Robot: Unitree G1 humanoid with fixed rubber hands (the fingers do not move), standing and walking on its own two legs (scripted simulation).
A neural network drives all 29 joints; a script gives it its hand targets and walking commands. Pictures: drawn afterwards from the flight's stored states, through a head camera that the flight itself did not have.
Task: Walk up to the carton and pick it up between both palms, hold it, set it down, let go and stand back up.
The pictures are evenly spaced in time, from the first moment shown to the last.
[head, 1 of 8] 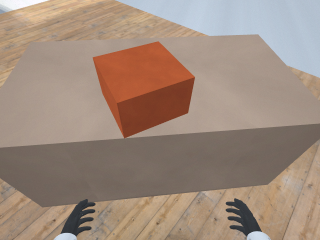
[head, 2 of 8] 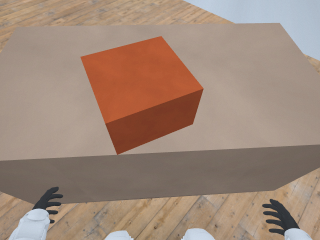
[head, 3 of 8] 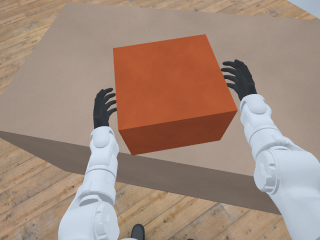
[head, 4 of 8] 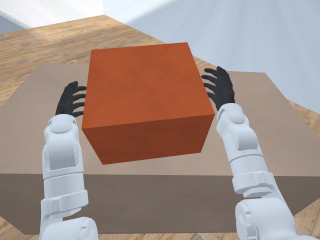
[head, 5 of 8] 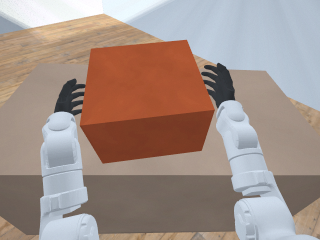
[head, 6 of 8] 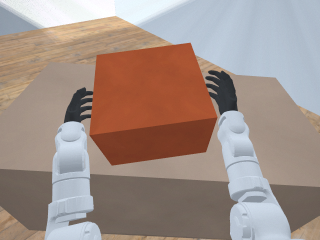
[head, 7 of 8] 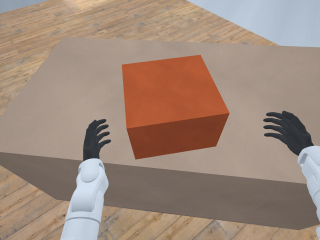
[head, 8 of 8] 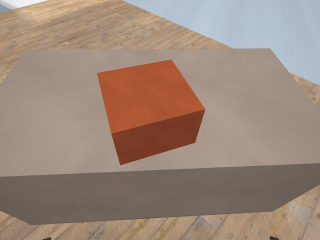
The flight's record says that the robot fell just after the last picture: no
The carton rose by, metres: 0.19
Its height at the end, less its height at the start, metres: +0.00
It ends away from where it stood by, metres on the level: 0.04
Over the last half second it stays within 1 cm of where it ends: yes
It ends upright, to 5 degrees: yes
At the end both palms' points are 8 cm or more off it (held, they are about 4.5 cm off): yes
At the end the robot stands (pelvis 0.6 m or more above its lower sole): yes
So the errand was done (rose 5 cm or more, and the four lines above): yes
